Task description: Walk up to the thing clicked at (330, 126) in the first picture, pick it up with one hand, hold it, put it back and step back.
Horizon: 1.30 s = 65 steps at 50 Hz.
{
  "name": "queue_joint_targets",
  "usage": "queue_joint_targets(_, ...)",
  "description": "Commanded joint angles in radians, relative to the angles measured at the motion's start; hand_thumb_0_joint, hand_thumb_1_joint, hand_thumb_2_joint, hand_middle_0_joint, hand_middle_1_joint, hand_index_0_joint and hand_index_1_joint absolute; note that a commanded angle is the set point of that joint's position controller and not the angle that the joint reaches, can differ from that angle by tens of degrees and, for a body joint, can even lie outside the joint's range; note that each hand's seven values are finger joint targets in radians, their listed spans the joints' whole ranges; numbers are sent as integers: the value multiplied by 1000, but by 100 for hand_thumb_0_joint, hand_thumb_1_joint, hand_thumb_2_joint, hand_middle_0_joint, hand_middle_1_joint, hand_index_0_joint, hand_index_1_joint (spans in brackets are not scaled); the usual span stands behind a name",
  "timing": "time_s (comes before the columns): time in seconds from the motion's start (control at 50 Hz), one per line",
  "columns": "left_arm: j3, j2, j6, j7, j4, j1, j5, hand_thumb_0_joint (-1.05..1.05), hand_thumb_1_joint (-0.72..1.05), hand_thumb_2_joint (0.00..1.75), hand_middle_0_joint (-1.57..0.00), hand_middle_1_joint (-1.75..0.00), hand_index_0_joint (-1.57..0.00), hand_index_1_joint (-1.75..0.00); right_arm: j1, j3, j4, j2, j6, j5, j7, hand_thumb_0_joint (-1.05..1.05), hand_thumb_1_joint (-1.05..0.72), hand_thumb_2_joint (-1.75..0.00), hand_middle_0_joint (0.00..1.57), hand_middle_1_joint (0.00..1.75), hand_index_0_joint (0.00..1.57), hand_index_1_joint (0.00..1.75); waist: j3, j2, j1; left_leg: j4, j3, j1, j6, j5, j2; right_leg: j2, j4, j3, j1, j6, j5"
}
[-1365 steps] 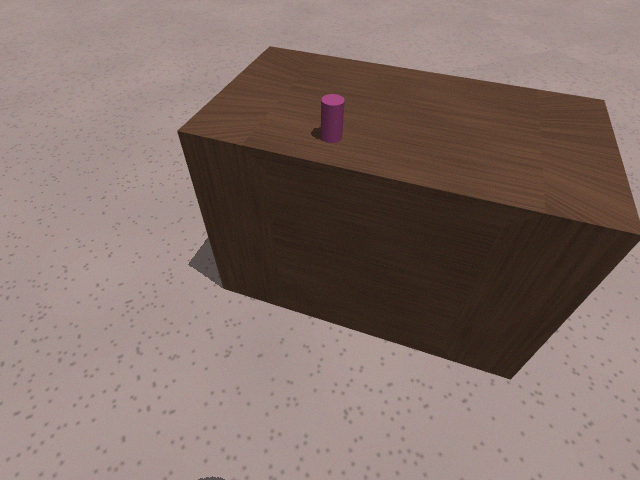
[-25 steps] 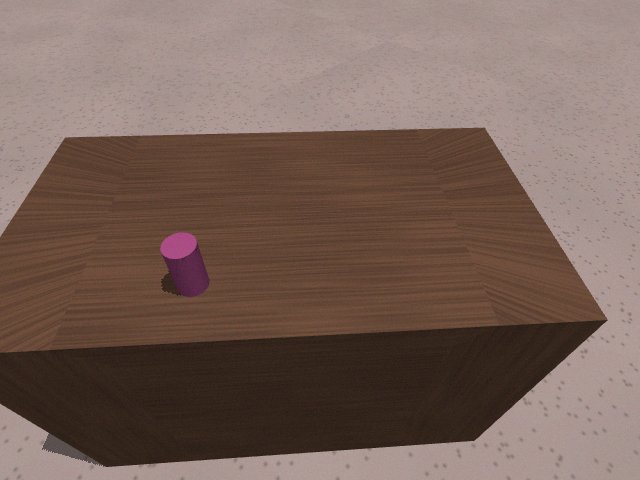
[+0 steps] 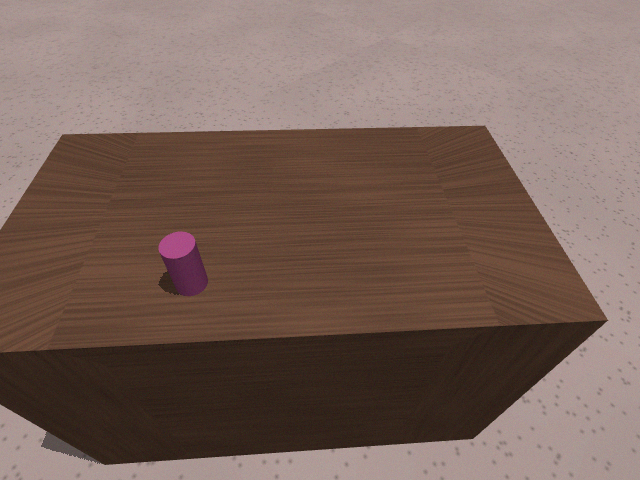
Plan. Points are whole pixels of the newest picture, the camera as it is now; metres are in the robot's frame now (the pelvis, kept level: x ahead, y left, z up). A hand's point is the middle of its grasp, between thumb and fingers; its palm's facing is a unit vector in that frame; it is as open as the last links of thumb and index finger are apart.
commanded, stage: stand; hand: left
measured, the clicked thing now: (184, 265) +0.45 +0.22 -0.03
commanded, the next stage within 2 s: step back in 1.32 s
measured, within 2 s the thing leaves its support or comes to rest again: neither
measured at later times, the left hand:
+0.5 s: hand out of the picture +0.08 +0.25 -0.16, palm faces -0.03 -0.94 -0.35, open 7.4 cm
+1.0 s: hand out of the picture +0.07 +0.25 -0.16, palm faces -0.04 -0.94 -0.35, open 7.4 cm
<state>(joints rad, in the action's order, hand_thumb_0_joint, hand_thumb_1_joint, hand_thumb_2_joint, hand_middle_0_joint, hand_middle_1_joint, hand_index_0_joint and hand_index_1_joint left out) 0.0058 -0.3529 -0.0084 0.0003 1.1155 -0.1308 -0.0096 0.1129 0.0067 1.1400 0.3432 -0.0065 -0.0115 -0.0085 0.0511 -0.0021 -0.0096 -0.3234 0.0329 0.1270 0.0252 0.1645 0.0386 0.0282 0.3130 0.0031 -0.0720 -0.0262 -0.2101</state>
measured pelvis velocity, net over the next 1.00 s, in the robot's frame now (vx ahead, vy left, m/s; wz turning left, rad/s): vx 0.00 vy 0.00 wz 0.00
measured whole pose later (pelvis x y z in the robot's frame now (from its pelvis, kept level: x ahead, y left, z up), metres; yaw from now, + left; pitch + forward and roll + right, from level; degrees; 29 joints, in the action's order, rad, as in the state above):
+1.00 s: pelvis +0.00 +0.00 +0.00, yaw +0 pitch -2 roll +0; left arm 0.00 -0.35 -0.01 0.00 1.11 -0.14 -0.01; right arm 0.12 0.01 1.14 0.35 -0.01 -0.01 -0.01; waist 0.05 0.00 -0.01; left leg -0.32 0.03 0.12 0.03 0.17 0.05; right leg 0.02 0.31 0.00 -0.07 -0.02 -0.21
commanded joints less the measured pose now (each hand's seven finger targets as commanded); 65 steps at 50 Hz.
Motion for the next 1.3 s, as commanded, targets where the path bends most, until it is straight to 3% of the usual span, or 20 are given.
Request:
queue_joint_targets(0.0, -44, -214, -19, 13, -53, 31, 2, 0, 90, 90, -20, -30, -20, -30, -36, 33, -58, 211, -18, 1, 14, 0, -90, -90, 20, 30, 20, 30, -61, 11, 2, 40, -87, -43, -33, -141, 95, 105, -53, 71, -34, 41, 162)
queue_joint_targets(0.1, -46, -215, -20, 13, -54, 31, 0, 0, 90, 90, -20, -30, -20, -30, -32, 35, -59, 212, -20, 3, 17, 0, -90, -90, 20, 30, 20, 30, -79, -5, 6, 32, -88, -60, -34, -193, 100, 108, -40, 67, -17, 41, 206)
queue_joint_targets(0.16, -47, -217, -16, 11, -55, 29, 0, 0, 90, 90, -20, -30, -20, -30, -29, 33, -60, 214, -22, 1, 18, 0, -90, -90, 20, 30, 20, 30, -75, 13, 4, 42, -84, -58, -35, -153, 97, 107, -46, 68, -26, 43, 172)
queue_joint_targets(0.18, -45, -213, -17, 12, -55, 27, -1, 0, 90, 90, -20, -30, -20, -30, -41, 35, -61, 218, -23, 3, 17, 0, -90, -90, 20, 30, 20, 30, -71, 14, 8, 38, -92, -70, -34, -191, 104, 105, -40, 65, -33, 41, 193)
queue_joint_targets(0.48, -49, -216, -20, 13, -60, 29, -1, 0, 90, 90, -20, -30, -20, -30, -41, 37, -69, 218, -22, 3, 19, 0, -90, -90, 20, 30, 20, 30, -95, 2, 8, 18, -77, -89, -38, -222, 103, 114, -37, 71, -16, 41, 253)
queue_joint_targets(0.56, -47, -213, -19, 14, -55, 24, 0, 0, 90, 90, -20, -30, -20, -30, -43, 35, -63, 211, -19, 4, 17, 0, -90, -90, 20, 30, 20, 30, -49, -18, 6, 37, -87, -67, -32, -177, 100, 102, -53, 63, -46, 37, 187)
queue_joint_targets(0.76, -49, -215, -18, 12, -60, 29, -1, 0, 90, 90, -20, -30, -20, -30, -41, 37, -63, 214, -17, 1, 16, 0, -90, -90, 20, 30, 20, 30, -57, -3, 6, 43, -83, -55, -32, -113, 98, 104, -64, 74, -43, 44, 137)
queue_joint_targets(0.88, -48, -220, -22, 13, -62, 27, -2, 0, 90, 90, -20, -30, -20, -30, -34, 38, -64, 214, -19, 3, 16, 0, -90, -90, 20, 30, 20, 30, -83, -3, 3, 26, -79, -73, -36, -165, 103, 111, -53, 77, -28, 43, 203)
queue_joint_targets(1.0, -45, -217, -20, 13, -59, 21, -1, 0, 90, 90, -20, -30, -20, -30, -31, 37, -59, 217, -16, 2, 14, 0, -90, -90, 20, 30, 20, 30, -52, -5, 4, 41, -83, -49, -36, -103, 98, 105, -70, 77, -41, 41, 136)
queue_joint_targets(1.16, -46, -219, -21, 12, -60, 24, 0, 0, 90, 90, -20, -30, -20, -30, -26, 35, -61, 213, -19, 3, 15, 0, -90, -90, 20, 30, 20, 30, -57, -7, 3, 43, -85, -59, -34, -153, 102, 104, -56, 74, -40, 43, 169)
queue_joint_targets(1.28, -45, -218, -18, 10, -60, 19, -1, 0, 90, 90, -20, -30, -20, -30, -31, 38, -62, 218, -21, 1, 15, 0, -90, -90, 20, 30, 20, 30, -62, 0, 6, 44, -84, -70, -35, -130, 104, 102, -53, 76, -51, 45, 142)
